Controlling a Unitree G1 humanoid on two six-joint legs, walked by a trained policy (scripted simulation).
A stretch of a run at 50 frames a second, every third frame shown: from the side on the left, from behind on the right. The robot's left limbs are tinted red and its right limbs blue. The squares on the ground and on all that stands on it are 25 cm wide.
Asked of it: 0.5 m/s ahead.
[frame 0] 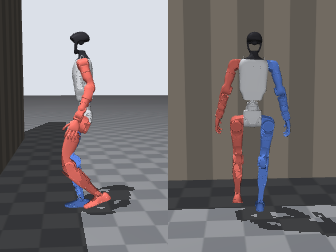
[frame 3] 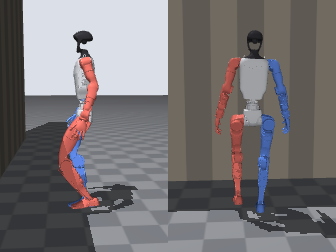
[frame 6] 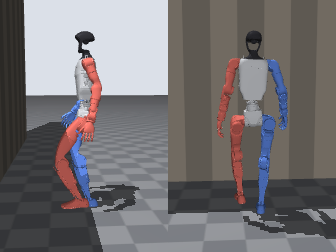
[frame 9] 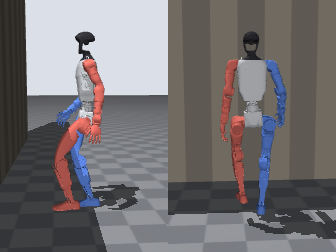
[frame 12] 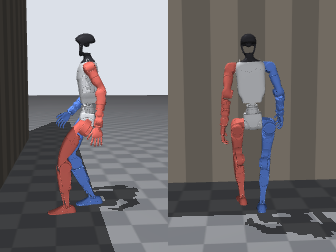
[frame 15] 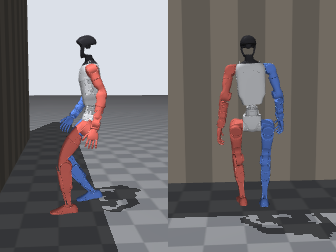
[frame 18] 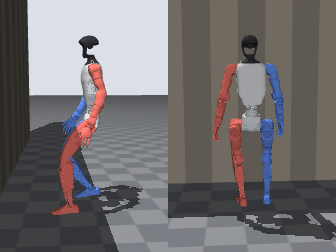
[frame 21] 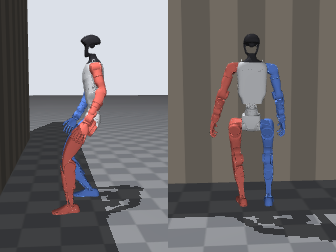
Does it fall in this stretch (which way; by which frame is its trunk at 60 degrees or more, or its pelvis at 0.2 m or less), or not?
no
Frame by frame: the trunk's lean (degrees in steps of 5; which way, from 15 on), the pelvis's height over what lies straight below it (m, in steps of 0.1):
0: 5, 0.8
3: 5, 0.8
6: 0, 0.8
9: 0, 0.8
12: 5, 0.8
15: 5, 0.7
18: 5, 0.7
21: 5, 0.7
